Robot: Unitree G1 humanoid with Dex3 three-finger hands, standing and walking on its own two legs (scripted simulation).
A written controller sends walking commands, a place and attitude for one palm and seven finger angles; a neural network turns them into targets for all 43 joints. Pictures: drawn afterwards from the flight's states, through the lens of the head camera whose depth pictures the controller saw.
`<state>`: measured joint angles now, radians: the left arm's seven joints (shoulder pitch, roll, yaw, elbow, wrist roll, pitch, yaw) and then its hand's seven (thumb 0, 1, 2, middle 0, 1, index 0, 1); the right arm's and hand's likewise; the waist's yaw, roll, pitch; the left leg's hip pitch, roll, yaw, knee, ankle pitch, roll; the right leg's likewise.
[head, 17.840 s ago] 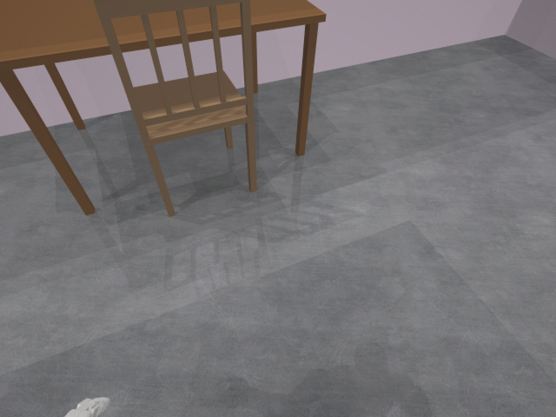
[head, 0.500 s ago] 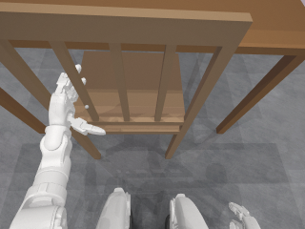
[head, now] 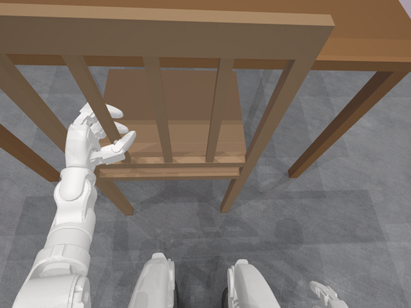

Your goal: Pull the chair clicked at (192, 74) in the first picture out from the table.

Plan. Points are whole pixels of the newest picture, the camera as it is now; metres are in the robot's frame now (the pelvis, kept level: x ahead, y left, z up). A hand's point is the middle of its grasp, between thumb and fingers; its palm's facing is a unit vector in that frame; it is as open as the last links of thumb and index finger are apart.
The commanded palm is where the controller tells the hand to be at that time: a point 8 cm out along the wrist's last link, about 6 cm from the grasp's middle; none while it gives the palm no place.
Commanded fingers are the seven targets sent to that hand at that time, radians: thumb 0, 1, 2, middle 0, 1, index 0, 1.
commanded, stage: hook a spindle and tug to test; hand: left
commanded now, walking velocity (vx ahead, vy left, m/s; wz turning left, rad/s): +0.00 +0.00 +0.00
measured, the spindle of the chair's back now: (162, 122) +0.45 +0.09 +0.04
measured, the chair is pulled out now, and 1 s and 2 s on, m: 0.00 0.01 0.12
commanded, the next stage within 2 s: step backward, pulling the chair out in 0.72 s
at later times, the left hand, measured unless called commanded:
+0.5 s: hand (120, 143) +0.42 +0.16 +0.02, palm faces +0.03 -1.00 -0.03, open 5.3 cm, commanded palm +0.37 +0.22 +0.02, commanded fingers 0.00 0.90 0.90 -0.50 -1.45 -0.50 -1.45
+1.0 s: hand (118, 142) +0.41 +0.16 +0.04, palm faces +0.07 -0.99 -0.15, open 5.3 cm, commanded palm +0.38 +0.21 +0.04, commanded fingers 0.00 0.90 0.90 -0.50 -1.45 -0.50 -1.45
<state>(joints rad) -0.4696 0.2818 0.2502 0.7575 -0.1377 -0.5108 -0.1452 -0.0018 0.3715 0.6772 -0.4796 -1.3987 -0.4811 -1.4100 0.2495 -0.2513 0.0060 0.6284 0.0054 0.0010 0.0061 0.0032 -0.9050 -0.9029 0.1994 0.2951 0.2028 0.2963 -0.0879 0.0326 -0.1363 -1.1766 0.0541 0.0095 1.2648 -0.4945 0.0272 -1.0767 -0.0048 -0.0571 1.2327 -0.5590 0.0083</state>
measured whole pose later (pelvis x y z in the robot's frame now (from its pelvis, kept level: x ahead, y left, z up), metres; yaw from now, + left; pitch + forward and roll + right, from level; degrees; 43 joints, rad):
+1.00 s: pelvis +0.04 +0.00 +0.07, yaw -1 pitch +15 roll -2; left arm -0.28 0.23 0.12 0.59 -0.08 -0.20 0.05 0.05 0.75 0.81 -0.38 -1.26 -0.42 -1.45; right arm 0.22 -0.21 0.01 0.58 0.06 0.09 -0.07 0.00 -0.91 -0.90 0.20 0.29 0.20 0.30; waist -0.06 0.03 -0.01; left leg -0.73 0.04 0.06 0.90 -0.42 0.03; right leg -0.66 -0.01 -0.01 0.86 -0.45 0.03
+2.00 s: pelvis -0.06 -0.01 +0.09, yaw -2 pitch +1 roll -1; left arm -0.37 0.18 0.03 0.93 -0.05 -0.26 0.10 0.00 0.72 0.81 -0.31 -1.14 -0.48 -1.45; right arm 0.22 -0.22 0.01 0.70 0.03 0.02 -0.11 0.00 -0.90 -0.90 0.20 0.30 0.20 0.30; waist -0.04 0.03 0.13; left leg -0.50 0.06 0.07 0.67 -0.22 0.01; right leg -0.45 0.00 -0.07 0.67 -0.22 -0.03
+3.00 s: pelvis -0.16 +0.00 +0.10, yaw -1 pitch +2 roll +0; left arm -0.40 0.16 0.05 0.87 -0.03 -0.19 0.11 0.01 0.73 0.78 -0.23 -1.13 -0.48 -1.45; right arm 0.16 -0.24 0.00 0.70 0.03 0.04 -0.09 0.00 -0.90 -0.90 0.20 0.30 0.21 0.30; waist -0.09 0.02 0.17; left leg -0.41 0.03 -0.04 0.75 -0.45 -0.04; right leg -0.42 -0.05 -0.06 0.57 -0.18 0.00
